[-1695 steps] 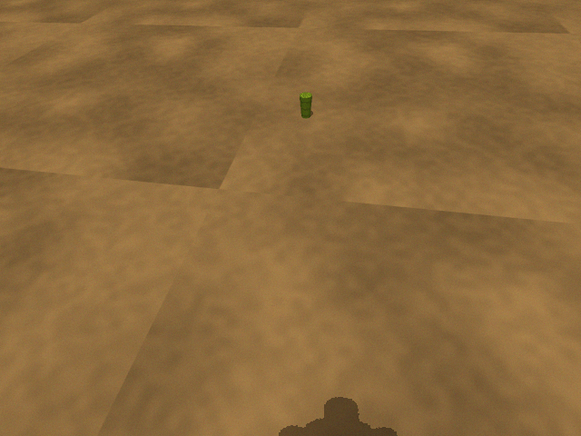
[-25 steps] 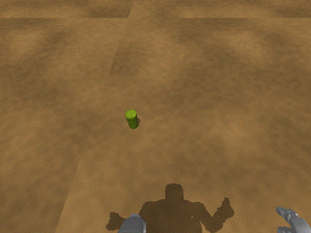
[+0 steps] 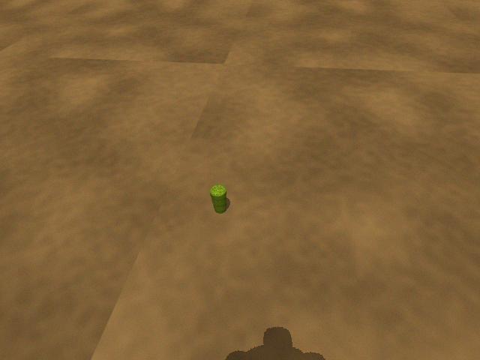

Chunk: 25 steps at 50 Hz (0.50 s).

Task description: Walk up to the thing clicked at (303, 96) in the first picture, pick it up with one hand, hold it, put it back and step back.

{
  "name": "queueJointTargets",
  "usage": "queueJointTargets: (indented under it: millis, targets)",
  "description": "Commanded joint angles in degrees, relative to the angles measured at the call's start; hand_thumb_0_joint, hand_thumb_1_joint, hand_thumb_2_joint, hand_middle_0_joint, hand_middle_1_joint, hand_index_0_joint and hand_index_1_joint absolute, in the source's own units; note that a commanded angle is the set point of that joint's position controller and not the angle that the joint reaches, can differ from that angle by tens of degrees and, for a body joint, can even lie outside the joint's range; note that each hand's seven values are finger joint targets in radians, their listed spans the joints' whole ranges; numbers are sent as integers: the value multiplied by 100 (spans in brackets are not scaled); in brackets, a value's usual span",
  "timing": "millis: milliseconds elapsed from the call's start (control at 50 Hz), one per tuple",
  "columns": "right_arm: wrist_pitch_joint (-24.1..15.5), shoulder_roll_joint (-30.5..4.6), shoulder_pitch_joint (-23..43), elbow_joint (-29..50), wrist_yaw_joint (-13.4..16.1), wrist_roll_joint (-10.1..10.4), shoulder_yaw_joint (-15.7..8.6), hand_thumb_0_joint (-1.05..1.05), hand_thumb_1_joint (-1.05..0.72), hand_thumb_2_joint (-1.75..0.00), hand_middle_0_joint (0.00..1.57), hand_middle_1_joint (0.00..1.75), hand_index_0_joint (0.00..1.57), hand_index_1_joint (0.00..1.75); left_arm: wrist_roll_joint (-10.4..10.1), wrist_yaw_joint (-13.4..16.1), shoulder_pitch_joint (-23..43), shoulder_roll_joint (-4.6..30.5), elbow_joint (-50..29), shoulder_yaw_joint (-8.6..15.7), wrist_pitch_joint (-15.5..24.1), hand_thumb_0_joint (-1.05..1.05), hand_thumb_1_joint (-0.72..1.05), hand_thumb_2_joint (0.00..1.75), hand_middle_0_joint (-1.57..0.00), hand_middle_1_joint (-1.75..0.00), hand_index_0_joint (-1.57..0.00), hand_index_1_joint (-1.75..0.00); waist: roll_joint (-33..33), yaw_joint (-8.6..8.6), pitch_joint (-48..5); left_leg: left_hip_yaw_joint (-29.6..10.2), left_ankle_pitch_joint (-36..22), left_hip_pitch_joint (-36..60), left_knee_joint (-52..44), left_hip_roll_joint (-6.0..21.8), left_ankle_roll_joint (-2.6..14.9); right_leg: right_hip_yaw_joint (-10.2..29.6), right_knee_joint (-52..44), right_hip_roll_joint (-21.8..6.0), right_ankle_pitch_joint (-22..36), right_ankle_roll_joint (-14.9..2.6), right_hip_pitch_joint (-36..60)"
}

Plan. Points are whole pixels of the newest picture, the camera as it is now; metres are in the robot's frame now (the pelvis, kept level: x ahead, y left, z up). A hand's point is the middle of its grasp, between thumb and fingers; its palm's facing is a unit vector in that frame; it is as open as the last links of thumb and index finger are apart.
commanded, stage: step back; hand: left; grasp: from the side
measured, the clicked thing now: (219, 200) +1.02 +0.19 -0.69
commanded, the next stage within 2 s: stand in 0.68 s
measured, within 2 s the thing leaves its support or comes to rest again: neither
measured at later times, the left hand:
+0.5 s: hand out of the picture +0.10 +0.29 -0.15, palm faces +0.07 -0.94 -0.34, open 7.4 cm
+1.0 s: hand out of the picture +0.13 +0.27 -0.13, palm faces +0.02 -0.94 -0.34, open 7.4 cm
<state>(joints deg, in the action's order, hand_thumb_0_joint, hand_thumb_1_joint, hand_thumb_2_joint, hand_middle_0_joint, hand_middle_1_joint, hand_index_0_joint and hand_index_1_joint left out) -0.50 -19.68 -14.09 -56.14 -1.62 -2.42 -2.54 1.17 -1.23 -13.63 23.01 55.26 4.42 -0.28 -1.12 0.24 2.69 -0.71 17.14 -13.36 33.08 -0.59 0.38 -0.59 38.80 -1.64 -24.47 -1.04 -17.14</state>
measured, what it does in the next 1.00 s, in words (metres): steps on the spot: left foot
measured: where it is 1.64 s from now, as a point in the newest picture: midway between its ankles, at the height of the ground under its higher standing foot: outside the picture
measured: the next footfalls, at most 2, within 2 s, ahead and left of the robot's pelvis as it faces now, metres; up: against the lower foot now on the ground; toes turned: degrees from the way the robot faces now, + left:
left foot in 0.30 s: +0.11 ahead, +0.15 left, +0.00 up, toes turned +3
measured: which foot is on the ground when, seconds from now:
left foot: down 0.00-0.06, up 0.08-0.28, down 0.30-1.00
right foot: down 0.00-1.00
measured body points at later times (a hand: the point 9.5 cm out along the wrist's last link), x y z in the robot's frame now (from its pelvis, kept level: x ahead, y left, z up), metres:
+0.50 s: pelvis +0.04 +0.02 +0.00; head +0.06 +0.03 +0.45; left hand +0.09 +0.33 -0.13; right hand +0.15 -0.27 -0.12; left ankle +0.07 +0.14 -0.73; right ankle +0.03 -0.11 -0.73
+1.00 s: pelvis +0.05 +0.02 +0.02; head +0.06 +0.02 +0.47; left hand +0.13 +0.32 -0.11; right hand +0.16 -0.28 -0.11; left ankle +0.07 +0.14 -0.73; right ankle +0.03 -0.11 -0.73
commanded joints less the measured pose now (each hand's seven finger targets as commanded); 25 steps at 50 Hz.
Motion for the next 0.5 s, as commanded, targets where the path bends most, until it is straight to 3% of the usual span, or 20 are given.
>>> queueJointTargets:
  millis: [0, 20, 40, 60, 100, 120, 180, 200, 240, 260, 280, 300, 320, 340, 380, 420, 480]
  targets:
    - [-62, -1230, 554, 539, 118, 90, -258, 0, -90, -90, 20, 30, 20, 30, 106, 127, -80, 960, -184, 291, 296, 0, 90, 90, -20, -30, -20, -30, 441, 300, -123, -789, 1431, -1399, -523, 677, 367, 225, -1589, 66, 435, -181, 1630]
    - [-46, -1007, 657, 632, 131, 114, -215, 0, -90, -90, 20, 30, 20, 30, 152, 161, -231, 1364, -136, 378, 323, 0, 90, 90, -20, -30, -20, -30, -571, 432, 36, -462, 1556, -2232, 607, 0, 123, 2084, -2290, -915, -1226, -552, 1536]
    - [-24, -1158, 683, 589, 186, 80, -259, 0, -90, -90, 20, 30, 20, 30, 167, 156, -94, 1716, -195, 441, 334, 0, 90, 90, -20, -30, -20, -30, -788, 435, 349, -475, 1579, -1996, 1634, -151, 73, 3219, -2955, -1936, -2635, -1035, 637]
    - [-38, -1336, 456, 497, 196, 71, -315, 0, -90, -90, 20, 30, 20, 30, 143, 156, 217, 1689, -347, 442, 369, 0, 90, 90, -20, -30, -20, -30, -367, 278, 596, -813, 1328, -1934, 1880, 68, 54, 3274, -2942, -2096, -2547, -1208, 371]
    - [-84, -1262, 142, 296, 174, 101, -317, 0, -90, -90, 20, 30, 20, 30, 81, 184, 432, 1369, -379, 360, 433, 0, 90, 90, -20, -30, -20, -30, -182, 95, 607, -857, 823, -1763, 1716, 216, 48, 2355, -2764, -1601, -1583, -944, 415]
    - [-107, -1243, 135, 268, 155, 84, -318, 0, -90, -90, 20, 30, 20, 30, 91, 182, 430, 1322, -351, 337, 449, 0, 90, 90, -20, -30, -20, -30, -389, 106, 417, -791, 742, -1575, 1593, 226, 44, 2035, -2729, -1472, -1158, -897, 441]
    - [-138, -1155, 128, 222, 114, 54, -287, 0, -90, -90, 20, 30, 20, 30, 90, 146, 469, 1326, -339, 312, 449, 0, 90, 90, -20, -30, -20, -30, -661, 142, 57, -300, 827, -1010, 894, 248, -55, 1332, -2322, -1380, 246, -890, 495]
    - [-160, -1094, 128, 213, 107, 58, -276, 0, -90, -90, 20, 30, 20, 30, 81, 140, 603, 1311, -373, 298, 428, 0, 90, 90, -20, -30, -20, -30, -756, 83, -2, -76, 714, -791, 519, 242, -52, 1150, -2181, -1371, 609, -903, 453]
    - [-196, -1022, 135, 113, 122, 56, -295, 0, -90, -90, 20, 30, 20, 30, 29, 133, 701, 1227, -360, 221, 347, 0, 90, 90, -20, -30, -20, -30, -580, -1, -101, 266, -115, -115, -420, 28, -48, 660, -1542, -1115, 1653, -712, 253]
    - [-208, -1034, 22, 44, 160, 38, -311, 0, -90, -90, 20, 30, 20, 30, 2, 124, 689, 1107, -363, 145, 304, 0, 90, 90, -20, -30, -20, -30, -529, -95, -230, 249, -537, 309, -717, -22, -15, 509, -1164, -993, 2077, -576, 71]
    - [-237, -1136, 9, 49, 200, 19, -330, 0, -90, -90, 20, 30, 20, 30, -15, 116, 588, 914, -377, 68, 280, 0, 90, 90, -20, -30, -20, -30, -258, -123, -371, -83, -908, 677, -885, 207, 72, 336, -789, -822, 2289, -396, -102]
    - [-279, -1408, 128, 118, 236, -6, -360, 0, -90, -90, 20, 30, 20, 30, -75, 109, 555, 678, -402, -10, 251, 0, 90, 90, -20, -30, -20, -30, 437, -63, -594, -1258, -1013, 667, -1191, 1091, 325, 107, -364, -422, 1769, -112, -238]
    - [-281, -1675, 546, 214, 230, 48, -343, 0, -90, -90, 20, 30, 20, 30, -156, 123, 484, 723, -274, 25, 193, 0, 90, 90, -20, -30, -20, -30, 704, 121, -522, -1919, -392, 56, -1350, 1632, 830, -93, -231, 35, 208, 12, 16]
    - [-255, -1720, 686, 202, 210, 92, -340, 0, -90, -90, 20, 30, 20, 30, -129, 135, 498, 873, -158, 48, 168, 0, 90, 90, -20, -30, -20, -30, 614, 105, -444, -1834, -115, -279, -1340, 1675, 1021, 6, -309, 2, -213, -36, 426]
    - [-216, -1478, 930, 161, 214, 101, -231, 0, -90, -90, 20, 30, 20, 30, -71, 152, 501, 824, -51, 4, 219, 0, 90, 90, -20, -30, -20, -30, 580, 198, -436, -1199, -926, -229, -1051, 1304, 633, 121, -1014, -153, 657, -105, 731]
    - [-199, -1337, 1081, 118, 216, 122, -178, 0, -90, -90, 20, 30, 20, 30, -86, 164, 432, 980, 98, 8, 268, 0, 90, 90, -20, -30, -20, -30, 760, 171, -372, -795, -969, -377, -898, 922, 268, 366, -1282, -318, 1423, -139, 944]
    - [-203, -1280, 1038, -48, 234, 138, -160, 0, -90, -90, 20, 30, 20, 30, -90, 183, 667, 1034, 158, 17, 284, 0, 90, 90, -20, -30, -20, -30, 466, 58, -582, -531, -1823, 75, -738, 813, 195, 433, -1299, -474, 2306, -157, 1070]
